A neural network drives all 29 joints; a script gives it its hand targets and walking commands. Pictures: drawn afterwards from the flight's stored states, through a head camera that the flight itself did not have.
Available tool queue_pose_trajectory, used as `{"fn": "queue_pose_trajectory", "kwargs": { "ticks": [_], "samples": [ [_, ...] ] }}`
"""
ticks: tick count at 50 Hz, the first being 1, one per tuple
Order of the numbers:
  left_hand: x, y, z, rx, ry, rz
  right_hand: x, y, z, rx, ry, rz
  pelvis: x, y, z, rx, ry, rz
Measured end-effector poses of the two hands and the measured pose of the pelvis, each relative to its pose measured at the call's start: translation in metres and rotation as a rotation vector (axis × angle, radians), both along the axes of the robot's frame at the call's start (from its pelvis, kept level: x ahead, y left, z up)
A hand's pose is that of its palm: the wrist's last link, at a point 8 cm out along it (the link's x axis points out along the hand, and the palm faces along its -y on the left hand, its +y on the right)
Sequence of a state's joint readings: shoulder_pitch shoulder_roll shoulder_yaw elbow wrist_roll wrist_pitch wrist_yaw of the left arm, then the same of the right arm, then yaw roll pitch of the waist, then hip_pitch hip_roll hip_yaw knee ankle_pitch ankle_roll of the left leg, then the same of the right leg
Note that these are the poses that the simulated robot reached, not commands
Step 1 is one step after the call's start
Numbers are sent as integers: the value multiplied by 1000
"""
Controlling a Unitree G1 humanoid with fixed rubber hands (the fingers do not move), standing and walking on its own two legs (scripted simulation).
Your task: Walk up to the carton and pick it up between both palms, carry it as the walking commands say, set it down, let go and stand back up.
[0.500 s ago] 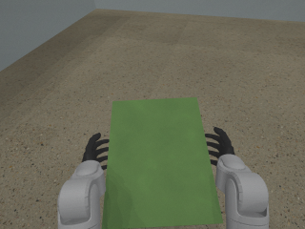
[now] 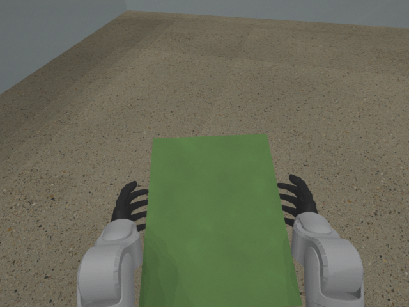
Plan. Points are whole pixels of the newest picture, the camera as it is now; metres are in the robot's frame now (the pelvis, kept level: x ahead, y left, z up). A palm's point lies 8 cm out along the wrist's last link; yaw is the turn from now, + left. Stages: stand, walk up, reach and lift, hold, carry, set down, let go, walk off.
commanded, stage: carry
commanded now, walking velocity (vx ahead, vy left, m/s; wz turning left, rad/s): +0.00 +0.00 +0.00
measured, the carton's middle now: (213, 223) +0.30 +0.00 +0.02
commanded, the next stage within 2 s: hold in 1.78 s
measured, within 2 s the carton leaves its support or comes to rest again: neither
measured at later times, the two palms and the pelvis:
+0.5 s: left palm (109, 246) +0.23 +0.16 +0.10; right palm (299, 235) +0.23 -0.14 +0.10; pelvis -0.02 +0.01 -0.01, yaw +0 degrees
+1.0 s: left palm (111, 269) +0.19 +0.15 +0.10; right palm (314, 258) +0.20 -0.15 +0.10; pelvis -0.06 +0.00 +0.00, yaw +0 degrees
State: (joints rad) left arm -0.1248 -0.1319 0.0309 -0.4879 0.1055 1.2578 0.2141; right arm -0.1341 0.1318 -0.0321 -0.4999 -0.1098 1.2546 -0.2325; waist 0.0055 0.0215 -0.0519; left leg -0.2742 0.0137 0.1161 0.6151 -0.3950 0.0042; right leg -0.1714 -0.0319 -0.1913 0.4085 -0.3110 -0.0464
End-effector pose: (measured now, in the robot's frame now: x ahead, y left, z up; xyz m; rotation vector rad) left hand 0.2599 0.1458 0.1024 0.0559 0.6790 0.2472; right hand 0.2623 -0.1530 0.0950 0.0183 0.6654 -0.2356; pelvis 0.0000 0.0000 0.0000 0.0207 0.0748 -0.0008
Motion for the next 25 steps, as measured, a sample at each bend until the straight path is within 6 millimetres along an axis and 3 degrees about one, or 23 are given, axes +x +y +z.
{"fn": "queue_pose_trajectory", "kwargs": {
  "ticks": [10, 25],
  "samples": [
    [-4, 12, -10, -25, -6, 4, -3, 12, -1, -18, -5, 12, 3, 9, -9, -9, -16, -7],
    [-32, 18, -4, -29, -11, 2, -30, 17, 6, -27, -10, 14, -20, 14, -6, -16, -41, -6]
  ]
}}
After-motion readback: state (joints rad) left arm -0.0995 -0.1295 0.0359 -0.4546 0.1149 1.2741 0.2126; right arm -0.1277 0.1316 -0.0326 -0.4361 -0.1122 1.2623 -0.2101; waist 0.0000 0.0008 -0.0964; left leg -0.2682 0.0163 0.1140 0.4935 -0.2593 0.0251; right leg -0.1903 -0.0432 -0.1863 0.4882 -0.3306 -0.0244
